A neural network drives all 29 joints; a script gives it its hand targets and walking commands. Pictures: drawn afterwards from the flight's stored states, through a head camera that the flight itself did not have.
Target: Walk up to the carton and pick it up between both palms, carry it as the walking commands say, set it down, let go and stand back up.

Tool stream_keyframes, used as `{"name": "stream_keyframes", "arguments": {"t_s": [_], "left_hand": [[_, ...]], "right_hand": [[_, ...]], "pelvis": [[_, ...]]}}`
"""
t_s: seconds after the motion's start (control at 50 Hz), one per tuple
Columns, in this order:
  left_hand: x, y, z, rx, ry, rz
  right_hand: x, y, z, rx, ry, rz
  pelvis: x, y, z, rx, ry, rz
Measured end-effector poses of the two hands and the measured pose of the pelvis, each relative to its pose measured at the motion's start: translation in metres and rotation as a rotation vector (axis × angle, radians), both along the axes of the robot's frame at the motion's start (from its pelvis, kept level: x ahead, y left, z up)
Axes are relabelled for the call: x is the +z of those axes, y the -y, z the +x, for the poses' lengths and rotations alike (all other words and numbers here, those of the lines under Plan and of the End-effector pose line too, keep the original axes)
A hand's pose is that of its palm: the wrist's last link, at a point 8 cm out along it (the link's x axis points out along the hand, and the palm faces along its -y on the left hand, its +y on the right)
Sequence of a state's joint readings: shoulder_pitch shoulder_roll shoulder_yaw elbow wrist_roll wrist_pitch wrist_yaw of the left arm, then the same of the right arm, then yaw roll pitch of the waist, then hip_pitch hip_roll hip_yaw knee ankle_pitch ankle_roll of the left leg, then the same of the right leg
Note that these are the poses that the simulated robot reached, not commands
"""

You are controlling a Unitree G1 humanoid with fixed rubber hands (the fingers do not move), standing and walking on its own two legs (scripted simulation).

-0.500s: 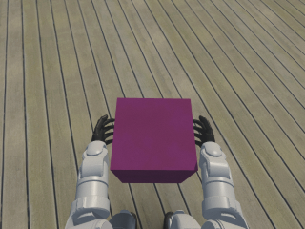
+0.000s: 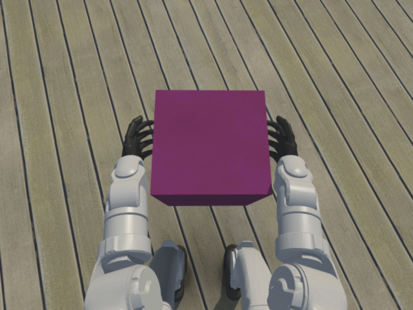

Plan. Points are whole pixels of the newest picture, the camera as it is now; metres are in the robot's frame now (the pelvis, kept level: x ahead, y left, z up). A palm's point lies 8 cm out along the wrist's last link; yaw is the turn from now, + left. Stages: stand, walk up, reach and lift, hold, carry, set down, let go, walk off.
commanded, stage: set down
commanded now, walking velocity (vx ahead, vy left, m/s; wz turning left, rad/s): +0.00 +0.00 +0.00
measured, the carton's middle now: (208, 157) +0.42 +0.01 -0.13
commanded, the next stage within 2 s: none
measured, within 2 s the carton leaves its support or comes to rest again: neither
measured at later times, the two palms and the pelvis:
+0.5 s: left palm (144, 154) +0.42 +0.15 -0.14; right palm (272, 154) +0.43 -0.14 -0.14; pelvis -0.01 -0.01 -0.08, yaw +0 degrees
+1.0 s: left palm (152, 155) +0.45 +0.16 -0.23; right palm (262, 154) +0.46 -0.14 -0.23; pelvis -0.02 +0.00 -0.15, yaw +0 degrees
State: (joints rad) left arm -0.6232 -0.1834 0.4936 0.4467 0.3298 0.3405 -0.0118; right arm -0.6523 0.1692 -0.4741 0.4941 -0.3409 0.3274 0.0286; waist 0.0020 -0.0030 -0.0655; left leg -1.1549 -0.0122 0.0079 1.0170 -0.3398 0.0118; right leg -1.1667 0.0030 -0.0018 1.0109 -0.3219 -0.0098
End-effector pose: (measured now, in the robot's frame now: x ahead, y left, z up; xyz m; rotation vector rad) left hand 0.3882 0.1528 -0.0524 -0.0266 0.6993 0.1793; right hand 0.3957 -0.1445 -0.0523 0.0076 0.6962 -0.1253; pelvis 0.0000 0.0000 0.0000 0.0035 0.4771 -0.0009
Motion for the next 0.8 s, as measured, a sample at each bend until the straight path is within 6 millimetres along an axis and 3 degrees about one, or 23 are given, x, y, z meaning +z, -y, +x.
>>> {"name": "stream_keyframes", "arguments": {"t_s": [0.8], "left_hand": [[-0.141,-0.003,0.049,0.005,0.004,0.002]], "right_hand": [[-0.142,-0.002,0.051,0.009,0.002,0.002]], "pelvis": [[-0.121,0.004,-0.017,0.000,-0.273,0.003]]}}
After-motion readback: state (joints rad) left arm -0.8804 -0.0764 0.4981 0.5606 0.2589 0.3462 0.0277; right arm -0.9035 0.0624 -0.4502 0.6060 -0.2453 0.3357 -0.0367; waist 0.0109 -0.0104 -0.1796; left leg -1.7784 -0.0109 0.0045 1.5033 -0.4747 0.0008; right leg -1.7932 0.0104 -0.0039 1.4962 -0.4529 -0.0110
